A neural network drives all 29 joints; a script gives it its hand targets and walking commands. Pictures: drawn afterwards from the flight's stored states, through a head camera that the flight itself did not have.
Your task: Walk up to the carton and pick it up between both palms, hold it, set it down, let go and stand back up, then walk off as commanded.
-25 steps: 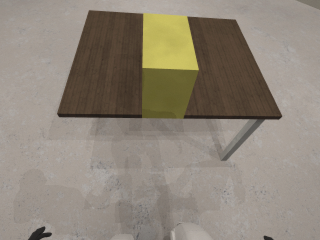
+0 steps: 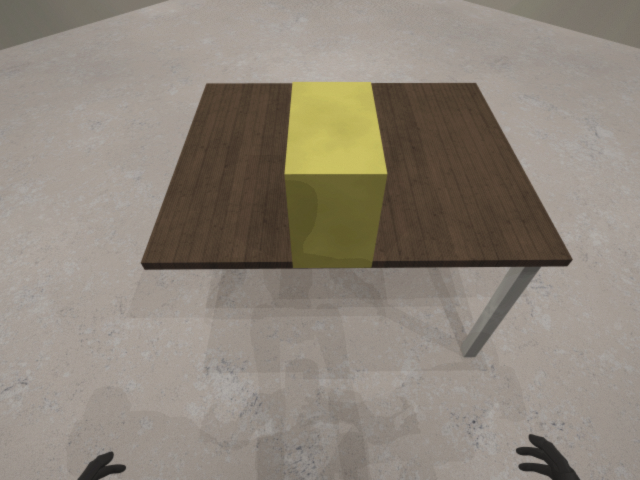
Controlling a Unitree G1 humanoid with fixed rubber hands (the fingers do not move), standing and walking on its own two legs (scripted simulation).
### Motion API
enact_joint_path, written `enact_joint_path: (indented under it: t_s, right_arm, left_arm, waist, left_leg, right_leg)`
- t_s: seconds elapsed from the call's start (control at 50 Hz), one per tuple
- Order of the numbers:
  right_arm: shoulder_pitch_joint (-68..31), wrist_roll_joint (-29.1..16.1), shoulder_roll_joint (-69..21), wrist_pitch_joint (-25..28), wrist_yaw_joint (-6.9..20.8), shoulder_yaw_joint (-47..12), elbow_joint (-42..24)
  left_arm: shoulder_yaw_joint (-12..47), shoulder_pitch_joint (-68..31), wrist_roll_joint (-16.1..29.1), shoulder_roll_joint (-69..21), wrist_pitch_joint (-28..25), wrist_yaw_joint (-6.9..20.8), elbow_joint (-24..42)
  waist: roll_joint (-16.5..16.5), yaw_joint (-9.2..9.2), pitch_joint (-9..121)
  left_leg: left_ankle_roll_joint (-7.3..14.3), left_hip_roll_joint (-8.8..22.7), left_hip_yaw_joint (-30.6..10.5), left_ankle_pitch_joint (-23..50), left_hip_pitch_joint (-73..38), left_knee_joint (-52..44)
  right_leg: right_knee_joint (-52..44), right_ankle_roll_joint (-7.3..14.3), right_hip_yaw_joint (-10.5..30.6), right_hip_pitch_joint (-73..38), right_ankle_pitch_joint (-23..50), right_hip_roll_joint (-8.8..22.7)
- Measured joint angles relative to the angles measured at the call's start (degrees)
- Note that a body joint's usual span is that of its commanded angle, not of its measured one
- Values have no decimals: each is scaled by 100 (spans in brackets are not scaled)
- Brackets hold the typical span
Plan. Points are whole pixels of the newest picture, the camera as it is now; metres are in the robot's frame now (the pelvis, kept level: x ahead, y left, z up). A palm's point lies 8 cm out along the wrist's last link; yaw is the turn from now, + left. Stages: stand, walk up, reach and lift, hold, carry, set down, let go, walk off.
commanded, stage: stand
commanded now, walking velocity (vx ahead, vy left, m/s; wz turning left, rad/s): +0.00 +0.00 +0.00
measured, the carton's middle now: (331, 174) +0.71 -0.02 -0.07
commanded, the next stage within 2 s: none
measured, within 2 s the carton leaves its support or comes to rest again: neither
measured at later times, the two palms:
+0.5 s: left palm out of the picture +0.10 +0.30 -0.11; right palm out of the picture +0.09 -0.31 -0.11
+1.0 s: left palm out of the picture +0.10 +0.29 -0.11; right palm out of the picture +0.10 -0.31 -0.11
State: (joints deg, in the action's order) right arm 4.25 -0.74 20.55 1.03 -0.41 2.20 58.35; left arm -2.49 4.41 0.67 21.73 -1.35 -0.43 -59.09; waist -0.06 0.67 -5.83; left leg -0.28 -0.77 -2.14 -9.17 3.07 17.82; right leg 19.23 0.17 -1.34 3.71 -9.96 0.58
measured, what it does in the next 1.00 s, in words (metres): stands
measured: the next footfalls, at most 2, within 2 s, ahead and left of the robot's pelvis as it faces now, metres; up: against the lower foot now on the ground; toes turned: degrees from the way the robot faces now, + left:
none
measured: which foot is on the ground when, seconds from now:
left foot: down 0.00-1.00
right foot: down 0.00-1.00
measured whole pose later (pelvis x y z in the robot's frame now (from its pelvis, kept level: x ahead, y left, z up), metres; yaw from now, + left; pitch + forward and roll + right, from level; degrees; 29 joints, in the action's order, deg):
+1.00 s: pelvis +0.02 -0.01 +0.00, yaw +0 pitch -3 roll +0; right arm 6.3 -0.7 19.9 1.6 -1.6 1.7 62.3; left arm -2.2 5.8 0.7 20.6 -1.6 -1.1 -62.7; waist -0.2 0.4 -4.5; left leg -1.5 0.7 -2.0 -9.7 3.4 16.5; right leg 17.8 1.2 -1.7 4.1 -10.3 -0.6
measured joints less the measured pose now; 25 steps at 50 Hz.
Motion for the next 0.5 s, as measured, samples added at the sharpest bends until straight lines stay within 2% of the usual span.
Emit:
enact_joint_path:
  t_s: [0.18,0.5]
  right_arm:
    - [102,-4,-25,9,-43,9,258]
    - [156,-3,-63,34,-89,-50,391]
  left_arm:
    - [17,104,-5,-35,-8,-21,-263]
    - [34,22,-1,-66,-18,-42,-328]
  waist:
    - [-44,1,-16]
    - [-48,-39,74]
  left_leg:
    - [-54,58,-4,64,67,-91]
    - [-97,114,-4,29,98,-112]
  right_leg:
    - [-81,51,-10,75,64,-52]
    - [-131,88,-22,96,47,-98]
